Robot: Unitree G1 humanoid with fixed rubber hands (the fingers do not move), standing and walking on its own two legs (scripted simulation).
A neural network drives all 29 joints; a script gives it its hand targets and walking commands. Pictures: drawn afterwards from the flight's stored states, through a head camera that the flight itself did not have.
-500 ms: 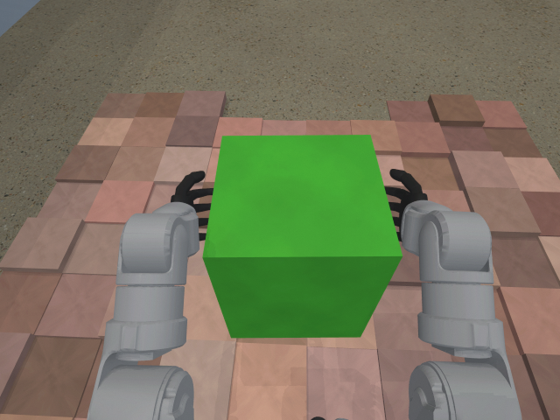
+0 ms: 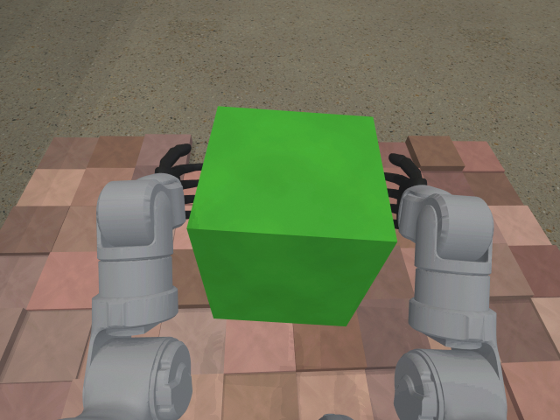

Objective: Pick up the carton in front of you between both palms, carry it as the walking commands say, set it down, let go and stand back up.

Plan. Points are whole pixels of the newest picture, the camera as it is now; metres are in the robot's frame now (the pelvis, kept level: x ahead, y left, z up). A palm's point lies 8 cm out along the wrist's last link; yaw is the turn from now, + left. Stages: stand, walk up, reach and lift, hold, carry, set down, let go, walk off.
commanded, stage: carry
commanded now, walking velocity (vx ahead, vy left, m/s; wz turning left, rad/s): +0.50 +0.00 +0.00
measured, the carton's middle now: (287, 225) +0.40 -0.01 +0.06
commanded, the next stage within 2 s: none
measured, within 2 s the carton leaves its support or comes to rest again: neither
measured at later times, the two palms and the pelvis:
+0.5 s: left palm (204, 105) +0.62 +0.12 +0.11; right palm (371, 99) +0.65 -0.18 +0.10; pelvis +0.30 -0.05 +0.02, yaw +1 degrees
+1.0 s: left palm (240, 28) +0.91 +0.07 +0.11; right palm (370, 36) +0.90 -0.23 +0.10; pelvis +0.65 -0.07 +0.00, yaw -1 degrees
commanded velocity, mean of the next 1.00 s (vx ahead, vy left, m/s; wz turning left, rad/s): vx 0.50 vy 0.00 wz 0.00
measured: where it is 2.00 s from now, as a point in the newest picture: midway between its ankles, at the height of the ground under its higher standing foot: (283, 171)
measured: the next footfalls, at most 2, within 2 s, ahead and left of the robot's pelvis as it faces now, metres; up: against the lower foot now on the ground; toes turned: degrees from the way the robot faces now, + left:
right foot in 0.22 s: +0.33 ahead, -0.13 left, +0.01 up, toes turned -4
left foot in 0.58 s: +0.51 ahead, +0.06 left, +0.01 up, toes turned +9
